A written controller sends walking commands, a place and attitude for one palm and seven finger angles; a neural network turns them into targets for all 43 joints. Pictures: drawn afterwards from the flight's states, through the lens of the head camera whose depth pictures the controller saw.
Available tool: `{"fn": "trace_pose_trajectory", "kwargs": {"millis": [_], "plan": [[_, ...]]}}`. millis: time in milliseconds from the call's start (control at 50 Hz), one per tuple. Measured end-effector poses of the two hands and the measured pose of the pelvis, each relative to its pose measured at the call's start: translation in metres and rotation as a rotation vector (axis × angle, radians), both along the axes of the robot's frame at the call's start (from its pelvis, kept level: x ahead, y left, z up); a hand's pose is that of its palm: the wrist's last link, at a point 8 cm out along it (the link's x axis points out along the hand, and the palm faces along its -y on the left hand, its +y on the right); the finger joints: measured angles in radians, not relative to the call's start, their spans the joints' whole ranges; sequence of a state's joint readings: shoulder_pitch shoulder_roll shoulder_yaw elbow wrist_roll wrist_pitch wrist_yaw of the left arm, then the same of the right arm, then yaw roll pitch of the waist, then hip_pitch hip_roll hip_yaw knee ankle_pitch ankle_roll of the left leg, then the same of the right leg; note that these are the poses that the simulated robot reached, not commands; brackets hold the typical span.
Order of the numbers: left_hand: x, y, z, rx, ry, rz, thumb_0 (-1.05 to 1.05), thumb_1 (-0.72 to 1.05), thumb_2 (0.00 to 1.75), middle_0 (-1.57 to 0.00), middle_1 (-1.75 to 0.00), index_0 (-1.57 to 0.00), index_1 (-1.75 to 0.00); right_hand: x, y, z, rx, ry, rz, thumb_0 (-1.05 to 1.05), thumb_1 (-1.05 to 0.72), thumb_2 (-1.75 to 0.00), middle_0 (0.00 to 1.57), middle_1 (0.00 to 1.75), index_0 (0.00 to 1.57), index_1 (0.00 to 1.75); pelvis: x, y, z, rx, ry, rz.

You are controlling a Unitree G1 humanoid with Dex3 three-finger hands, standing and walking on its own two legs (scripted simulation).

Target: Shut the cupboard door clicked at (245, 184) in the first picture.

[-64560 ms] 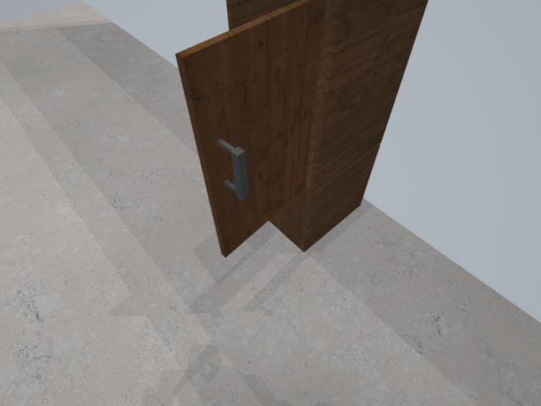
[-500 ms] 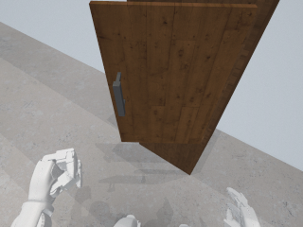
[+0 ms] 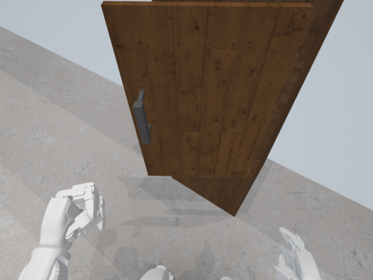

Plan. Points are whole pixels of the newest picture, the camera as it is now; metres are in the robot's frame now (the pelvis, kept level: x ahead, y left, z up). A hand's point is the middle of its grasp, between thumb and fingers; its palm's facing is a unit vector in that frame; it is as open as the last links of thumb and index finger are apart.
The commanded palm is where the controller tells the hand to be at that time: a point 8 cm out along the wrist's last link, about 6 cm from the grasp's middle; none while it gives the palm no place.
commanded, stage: bring the fist close to the handle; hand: left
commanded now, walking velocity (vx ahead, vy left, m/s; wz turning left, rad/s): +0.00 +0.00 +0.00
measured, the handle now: (144, 118) +0.47 +0.14 +0.07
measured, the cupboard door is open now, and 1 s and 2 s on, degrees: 33 33 26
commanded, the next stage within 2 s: push the door shut along its arc in 1.30 s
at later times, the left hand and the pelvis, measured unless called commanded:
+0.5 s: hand (129, 180) +0.30 +0.14 +0.07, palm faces -0.02 -1.00 -0.01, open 3.1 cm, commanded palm +0.29 +0.19 +0.07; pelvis +0.00 +0.01 +0.00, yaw -1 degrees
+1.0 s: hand (155, 150) +0.38 +0.10 +0.07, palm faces -0.01 -1.00 +0.00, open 3.1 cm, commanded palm +0.35 +0.16 +0.07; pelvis +0.00 +0.00 +0.01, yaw -1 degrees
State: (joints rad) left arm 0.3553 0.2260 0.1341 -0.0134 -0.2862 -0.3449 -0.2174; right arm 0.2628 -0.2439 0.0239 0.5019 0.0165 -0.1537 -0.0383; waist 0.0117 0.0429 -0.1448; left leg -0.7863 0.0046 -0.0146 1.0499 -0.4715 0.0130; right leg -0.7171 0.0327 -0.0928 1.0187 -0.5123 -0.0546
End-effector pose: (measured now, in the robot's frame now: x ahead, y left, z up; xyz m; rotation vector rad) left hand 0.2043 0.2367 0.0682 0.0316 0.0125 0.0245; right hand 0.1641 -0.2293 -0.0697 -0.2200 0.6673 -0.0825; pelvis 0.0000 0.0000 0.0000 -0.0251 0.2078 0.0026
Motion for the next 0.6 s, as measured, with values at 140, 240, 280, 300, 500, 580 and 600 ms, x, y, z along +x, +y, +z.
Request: {"fn": "trace_pose_trajectory", "kwargs": {"millis": [140,240,280,300,500,580,600], "plan": [[0.02,-0.011,-0.002,-0.018,-0.02,-0.026,0.02,0.9,0.9,-1.3,-1.5,-1.3,-1.5,-0.003,0.001,-0.004,-0.003,0.014,-0.001,0.01,-0.91,-0.9,0.2,0.3,0.2,0.3,-0.002,0.002,-0.002,-0.003,0.002,0.003],[0.039,-0.024,-0.001,-0.023,-0.019,-0.047,0.02,0.9,0.9,-1.3,-1.5,-1.3,-1.5,-0.009,0.003,-0.005,0.003,0.033,-0.014,0.01,-0.91,-0.9,0.2,0.3,0.2,0.3,-0.003,0.004,0.0,0.0,-0.001,-0.003],[0.046,-0.027,-0.001,-0.023,-0.019,-0.047,0.02,0.9,0.9,-1.3,-1.5,-1.3,-1.5,-0.012,0.003,-0.005,0.006,0.043,-0.019,0.01,-0.91,-0.9,0.2,0.3,0.2,0.3,-0.003,0.005,0.001,0.003,-0.001,-0.006],[0.049,-0.029,-0.001,-0.023,-0.019,-0.044,0.02,0.9,0.9,-1.3,-1.5,-1.3,-1.5,-0.014,0.003,-0.005,0.008,0.049,-0.022,0.01,-0.91,-0.9,0.2,0.3,0.2,0.3,-0.003,0.005,0.002,0.004,-0.001,-0.008],[0.075,-0.042,-0.001,-0.023,-0.026,-0.04,0.02,0.9,0.9,-1.3,-1.5,-1.3,-1.5,-0.026,0.002,-0.01,0.014,0.11,-0.035,0.01,-0.91,-0.9,0.2,0.3,0.2,0.3,-0.003,0.007,0.004,0.009,-0.002,-0.014],[0.087,-0.05,-0.002,-0.024,-0.027,-0.044,0.02,0.9,0.9,-1.3,-1.5,-1.3,-1.5,-0.029,0.0,-0.013,0.013,0.132,-0.04,0.01,-0.91,-0.9,0.2,0.3,0.2,0.3,-0.004,0.007,0.004,0.01,0.0,-0.014],[0.091,-0.052,-0.002,-0.022,-0.027,-0.044,0.02,0.9,0.9,-1.3,-1.5,-1.3,-1.5,-0.03,0.0,-0.014,0.014,0.138,-0.041,0.01,-0.91,-0.9,0.2,0.3,0.2,0.3,-0.004,0.007,0.004,0.011,0.001,-0.014]]}}
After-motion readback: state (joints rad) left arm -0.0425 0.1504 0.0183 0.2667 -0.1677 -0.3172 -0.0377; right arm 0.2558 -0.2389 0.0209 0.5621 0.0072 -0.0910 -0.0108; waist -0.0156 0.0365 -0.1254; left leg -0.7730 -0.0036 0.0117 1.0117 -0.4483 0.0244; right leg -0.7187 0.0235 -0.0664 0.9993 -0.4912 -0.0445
